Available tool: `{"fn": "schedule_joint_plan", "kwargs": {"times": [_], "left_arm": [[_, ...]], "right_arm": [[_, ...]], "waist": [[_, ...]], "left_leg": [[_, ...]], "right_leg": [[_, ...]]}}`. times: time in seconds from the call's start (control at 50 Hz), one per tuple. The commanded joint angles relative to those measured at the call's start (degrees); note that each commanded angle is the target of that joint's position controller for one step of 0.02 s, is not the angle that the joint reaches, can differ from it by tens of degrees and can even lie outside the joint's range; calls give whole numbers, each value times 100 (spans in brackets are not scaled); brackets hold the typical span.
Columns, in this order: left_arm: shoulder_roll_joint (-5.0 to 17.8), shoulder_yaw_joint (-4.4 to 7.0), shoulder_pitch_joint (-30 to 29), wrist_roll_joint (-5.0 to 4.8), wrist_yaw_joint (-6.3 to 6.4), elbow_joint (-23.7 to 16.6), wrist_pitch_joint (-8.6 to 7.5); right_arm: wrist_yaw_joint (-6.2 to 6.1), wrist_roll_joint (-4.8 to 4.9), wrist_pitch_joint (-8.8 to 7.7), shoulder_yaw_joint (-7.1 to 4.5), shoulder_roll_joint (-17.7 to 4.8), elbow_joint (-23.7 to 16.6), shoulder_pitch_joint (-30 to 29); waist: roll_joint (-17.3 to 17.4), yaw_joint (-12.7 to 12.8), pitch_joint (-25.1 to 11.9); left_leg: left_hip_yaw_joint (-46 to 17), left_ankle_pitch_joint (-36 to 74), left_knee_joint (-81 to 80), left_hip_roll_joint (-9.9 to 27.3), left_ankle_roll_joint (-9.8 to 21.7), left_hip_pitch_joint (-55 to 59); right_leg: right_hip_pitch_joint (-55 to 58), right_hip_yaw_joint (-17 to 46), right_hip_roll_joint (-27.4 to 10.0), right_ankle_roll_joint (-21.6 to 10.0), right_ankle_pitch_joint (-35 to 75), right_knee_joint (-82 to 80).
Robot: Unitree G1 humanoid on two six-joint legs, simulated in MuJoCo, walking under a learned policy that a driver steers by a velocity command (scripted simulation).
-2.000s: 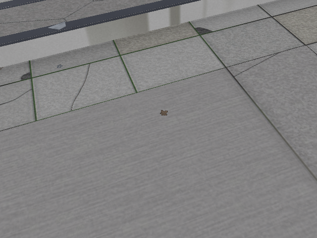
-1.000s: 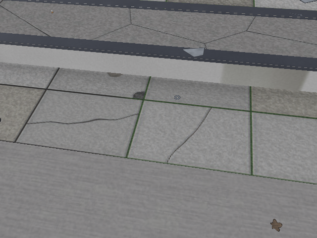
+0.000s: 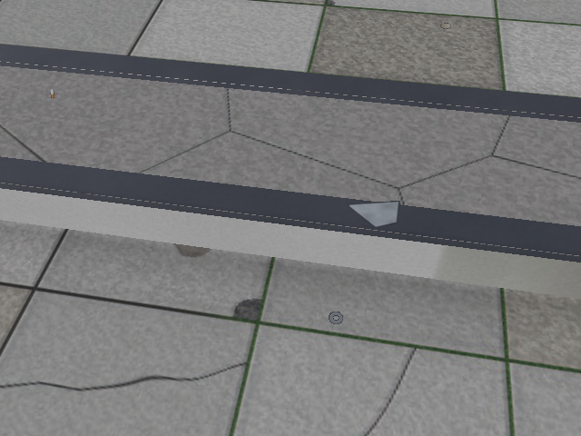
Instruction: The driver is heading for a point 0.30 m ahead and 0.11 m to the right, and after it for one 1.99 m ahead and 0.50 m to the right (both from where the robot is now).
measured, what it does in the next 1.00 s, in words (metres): walks ahead: left foot, then right foot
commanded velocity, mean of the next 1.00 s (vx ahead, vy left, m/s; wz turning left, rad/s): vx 0.20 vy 0.00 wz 0.00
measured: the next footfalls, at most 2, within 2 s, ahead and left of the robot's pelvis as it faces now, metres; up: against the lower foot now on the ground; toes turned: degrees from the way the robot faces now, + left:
left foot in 0.44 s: +0.37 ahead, +0.09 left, +0.00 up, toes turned +2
right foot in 0.78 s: +0.29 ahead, -0.11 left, +0.00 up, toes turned -1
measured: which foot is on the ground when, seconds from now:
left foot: up 0.00-0.42, down 0.44-1.00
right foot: down 0.00-0.46, up 0.48-0.76, down 0.78-1.00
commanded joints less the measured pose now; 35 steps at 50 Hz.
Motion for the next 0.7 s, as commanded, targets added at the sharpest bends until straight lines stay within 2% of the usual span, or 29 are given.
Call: {"fn": "schedule_joint_plan", "kwargs": {"times": [0.02, 0.04, 0.06, 0.08, 0.12, 0.16, 0.2, 0.24, 0.26, 0.3, 0.36, 0.4, 0.42, 0.44, 0.46, 0.48, 0.5, 0.52, 0.54, 0.56, 0.6, 0.64, 0.7], "left_arm": [[946, 315, 1386, -171, 28, 261, 50], [677, 245, 1118, -148, 14, 253, 16], [550, 206, 1068, -165, 28, 318, -20], [449, 173, 1078, -166, 39, 397, -56], [528, 192, 1371, -185, 38, 572, -159], [643, 221, 1571, -203, 39, 704, -204], [591, 186, 1725, -194, 43, 807, -206], [539, 143, 1781, -179, 38, 883, -190], [533, 126, 1827, -177, 42, 921, -183], [533, 99, 2008, -171, 71, 1026, -152], [513, 76, 2024, -146, 143, 1143, -83], [536, 85, 1894, -149, 195, 1179, -51], [544, 87, 1830, -191, 207, 1208, -30], [491, 62, 1994, -223, 217, 1159, -50], [-17, -66, 2814, -406, 231, 1208, -10], [149, -5, 2852, -417, 256, 1408, 128], [333, 59, 2457, -241, 251, 1353, 220], [267, 65, 2072, -114, 217, 1302, 255], [169, 58, 1867, -68, 191, 1291, 297], [83, 40, 1853, -49, 178, 1306, 357], [-66, -6, 2040, -67, 202, 1476, 463], [-65, -17, 1930, -103, 264, 1523, 537], [-35, -37, 1734, -119, 292, 1572, 587]], "right_arm": [[22, -29, -103, -182, -732, -493, -142], [43, -27, -106, -161, -603, -501, -300], [63, -104, -46, -159, -539, -478, -299], [102, -163, 29, -133, -435, -430, -196], [164, -179, 114, -125, -333, -450, -285], [198, -176, 161, -125, -333, -582, -715], [187, -161, 171, -111, -321, -703, -1144], [160, -117, 138, -48, -200, -769, -1420], [148, -93, 125, -10, -131, -784, -1560], [108, -63, 111, 20, -135, -786, -1765], [25, -85, 65, 8, -261, -711, -1733], [-31, -114, -5, -49, -396, -517, -1289], [-58, -155, -94, -79, -433, -327, -819], [-91, -215, -189, -144, -742, -176, -350], [-94, -229, -169, -220, -1069, -130, -21], [-52, 1, -81, -157, -787, -142, -94], [-35, 91, -33, -112, -665, -224, -507], [-54, 63, 9, -59, -507, -273, -915], [-105, 33, 39, -4, -371, -283, -1155], [-152, 19, 65, 33, -288, -270, -1334], [-158, -48, 77, 50, -293, -197, -1347], [-148, -47, 74, 36, -395, -113, -1251], [-127, -20, 158, -1, -513, -30, -1256]], "waist": [[-356, 536, -645], [-226, 387, -330], [-325, 255, -154], [-399, 139, -167], [-354, 88, -182], [-332, 109, -18], [-285, 154, 177], [-335, 180, 127], [-406, 233, 54], [-525, 365, -87], [-630, 358, -133], [-585, 159, -221], [-342, -80, -364], [73, -122, -808], [1017, 128, -1704], [960, 16, -2115], [567, 140, -1561], [415, 227, -963], [371, 349, -558], [465, 494, -411], [498, 572, -522], [503, 517, -624], [593, 446, -533]], "left_leg": [[-517, 568, 2396, 320, 188, -3084], [-458, 898, 2050, 526, 173, -2898], [-415, 1026, 1803, 634, 110, -2657], [-377, 1119, 1637, 692, 36, -2392], [-260, 1260, 1473, 713, -66, -2368], [-160, 1613, 1148, 824, -170, -2766], [-12, 1931, 641, 822, -288, -2980], [184, 2241, -136, 679, -334, -2644], [284, 2413, -477, 578, -315, -2416], [377, 2733, -939, 403, -257, -2156], [259, 2554, -1362, 303, -97, -1926], [180, 2349, -1853, 199, 60, -1480], [167, 2958, -2530, 188, 139, -893], [-323, 5197, -2424, 817, 237, 129], [-1641, 7776, -1930, 2273, 1113, 1554], [-2265, 7881, -2161, 2626, 1683, 1469], [-1937, 6658, -2507, 2400, 1607, 777], [-1714, 5483, -2847, 2146, 1401, 142], [-1411, 4784, -3147, 1896, 1168, -427], [-1118, 4292, -3336, 1655, 966, -877], [-830, 3838, -3390, 1406, 793, -1092], [-859, 3118, -3454, 1392, 768, -1066], [-995, 1199, -3689, 1321, 629, -1316]], "right_leg": [[2865, 3087, -2042, -999, -665, -1817], [2299, 2537, -1758, -818, -313, -2054], [1896, 2114, -1533, -680, 90, -2182], [1644, 1803, -1386, -601, 289, -2307], [1563, 1536, -1311, -657, 785, -2432], [1608, 1318, -1255, -690, 824, -2622], [1654, 987, -1163, -656, 2173, -2535], [1608, 518, -945, -516, 3536, -2247], [1616, 380, -882, -439, 3866, -2143], [1870, 323, -868, -358, 4084, -1968], [2296, 462, -1049, -339, 4187, -1568], [2520, 618, -1125, -253, 4257, -996], [2498, 546, -968, -126, 3933, -340], [2007, 425, -702, 57, 2711, 447], [1007, 197, -105, 223, -643, 1908], [691, 525, 312, 281, -2852, 2702], [521, 810, 128, 297, -2890, 2915], [397, 823, 29, 332, -2623, 2845], [490, 852, -119, 387, -2287, 2523], [781, 828, -205, 458, -2018, 2137], [1191, 636, -125, 548, -1834, 1576], [1289, 573, -122, 577, -1737, 1037], [1480, 484, -138, 531, -1233, 399]]}}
